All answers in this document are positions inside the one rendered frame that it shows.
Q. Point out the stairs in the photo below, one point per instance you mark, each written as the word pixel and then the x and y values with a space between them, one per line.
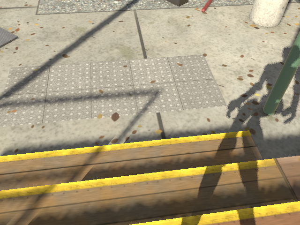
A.
pixel 213 179

